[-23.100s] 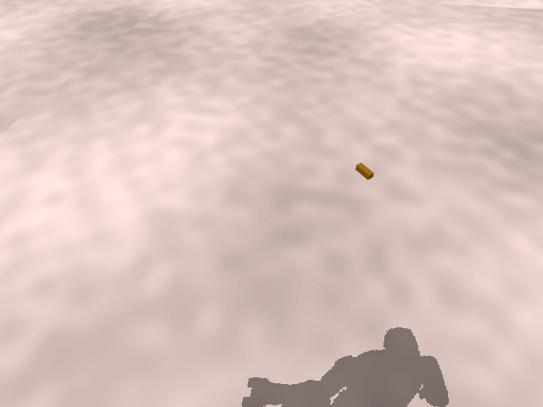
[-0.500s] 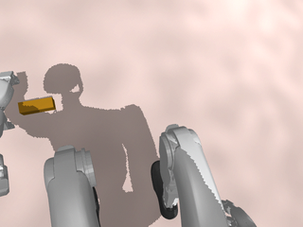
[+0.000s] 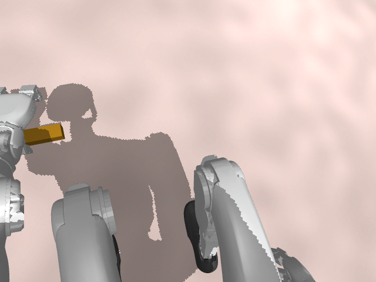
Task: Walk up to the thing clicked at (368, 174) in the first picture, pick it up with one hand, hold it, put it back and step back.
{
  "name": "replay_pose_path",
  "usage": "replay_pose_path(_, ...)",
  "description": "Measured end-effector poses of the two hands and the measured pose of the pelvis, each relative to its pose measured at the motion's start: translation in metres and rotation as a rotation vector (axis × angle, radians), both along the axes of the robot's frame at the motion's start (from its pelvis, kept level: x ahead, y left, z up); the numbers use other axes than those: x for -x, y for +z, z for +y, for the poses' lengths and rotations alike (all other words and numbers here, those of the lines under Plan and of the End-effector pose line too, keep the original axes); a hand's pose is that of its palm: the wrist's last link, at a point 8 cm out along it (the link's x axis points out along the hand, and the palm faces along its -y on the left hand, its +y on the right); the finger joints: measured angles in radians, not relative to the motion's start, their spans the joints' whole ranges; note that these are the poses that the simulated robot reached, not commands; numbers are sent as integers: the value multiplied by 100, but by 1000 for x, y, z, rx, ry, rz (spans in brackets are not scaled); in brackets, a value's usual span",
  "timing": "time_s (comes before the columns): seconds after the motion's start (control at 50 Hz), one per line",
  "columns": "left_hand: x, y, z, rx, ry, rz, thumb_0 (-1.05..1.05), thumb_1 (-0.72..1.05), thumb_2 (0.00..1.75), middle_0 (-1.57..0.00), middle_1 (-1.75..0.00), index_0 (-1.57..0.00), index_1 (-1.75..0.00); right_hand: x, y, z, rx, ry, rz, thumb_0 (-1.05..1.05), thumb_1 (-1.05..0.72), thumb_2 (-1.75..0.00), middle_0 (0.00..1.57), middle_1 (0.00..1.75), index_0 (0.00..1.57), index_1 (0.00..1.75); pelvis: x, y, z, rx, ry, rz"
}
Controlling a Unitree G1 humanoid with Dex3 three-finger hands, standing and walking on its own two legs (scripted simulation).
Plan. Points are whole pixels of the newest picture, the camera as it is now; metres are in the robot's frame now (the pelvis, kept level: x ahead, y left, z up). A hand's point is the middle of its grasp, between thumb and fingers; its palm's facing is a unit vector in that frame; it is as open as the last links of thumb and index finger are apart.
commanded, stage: approach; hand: left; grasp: from above
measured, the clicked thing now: (42, 135) +0.48 +0.28 -0.31
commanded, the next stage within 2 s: close in in 0.40 s
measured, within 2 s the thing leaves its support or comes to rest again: neither
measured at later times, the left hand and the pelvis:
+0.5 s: hand (11, 131) +0.46 +0.30 -0.19, palm faces -0.48 -0.07 -0.87, open 12.8 cm; pelvis +0.00 +0.00 -0.01, yaw -1 degrees
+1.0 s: hand (29, 134) +0.46 +0.28 -0.22, palm faces -0.47 -0.10 -0.88, open 13.2 cm; pelvis +0.00 +0.00 -0.02, yaw -2 degrees
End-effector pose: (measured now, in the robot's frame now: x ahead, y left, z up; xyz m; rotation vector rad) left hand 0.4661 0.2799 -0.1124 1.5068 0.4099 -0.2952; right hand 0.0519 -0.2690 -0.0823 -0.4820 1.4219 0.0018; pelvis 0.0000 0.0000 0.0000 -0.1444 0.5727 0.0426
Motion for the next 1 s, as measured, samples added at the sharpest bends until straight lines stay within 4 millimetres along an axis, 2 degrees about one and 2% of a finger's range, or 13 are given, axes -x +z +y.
replay_pose_path(0.1,-19,-9,-21,12,2,-9,0,-30,84,-31,-81,-30,-82,11,6,-2,20,1,-4,0,-91,-89,20,30,20,30,1,-3,0,8,-8,-6)
replay_pose_path(0.18,-28,-18,-28,9,20,-26,0,-30,83,-31,-80,-30,-81,26,7,-1,16,-13,25,0,-91,-89,20,30,20,30,0,-6,0,12,-16,-5)
replay_pose_path(0.26,-28,-22,-21,-11,62,-35,0,-29,83,-31,-80,-31,-81,39,3,1,-13,-35,68,0,-91,-89,20,30,20,30,-3,-9,-1,8,-21,-2)
replay_pose_path(0.34,-20,-22,-2,-35,114,-18,0,-30,83,-31,-79,-30,-80,45,-3,4,-43,-51,102,0,-91,-89,20,30,20,30,-4,-9,-2,3,-24,2)
replay_pose_path(0.42,-9,-21,17,-41,144,29,0,-31,83,-30,-79,-30,-80,38,-10,6,-63,-40,106,0,-91,-89,20,30,20,30,-5,-9,-2,1,-18,0)
replay_pose_path(0.48,-3,-18,23,-39,115,54,0,-31,83,-30,-79,-29,-81,28,-12,5,-65,-27,93,0,-91,-89,21,30,20,30,-5,-9,-2,2,-12,-2)
replay_pose_path(0.66,-5,-11,0,27,7,6,0,-31,86,-30,-82,-29,-83,-6,-2,-1,-22,19,4,0,-91,-90,20,30,20,30,-4,-4,0,12,-6,-11)
replay_pose_path(0.74,-6,-16,-6,29,16,3,0,-31,87,-29,-82,-29,-83,-10,5,-4,1,40,-34,0,-91,-90,20,30,20,30,-1,-5,1,17,-9,-21)
replay_pose_path(0.84,-6,-26,-5,20,52,6,0,-31,86,-29,-82,-28,-83,2,6,-6,11,50,-18,0,-90,-90,20,30,20,30,1,-10,0,15,-14,-32)
replay_pose_path(1.0,-4,-55,3,11,89,49,0,-35,87,-24,-83,-23,-84,38,3,-1,3,45,84,0,-90,-90,20,30,20,30,1,-20,0,21,-27,-48)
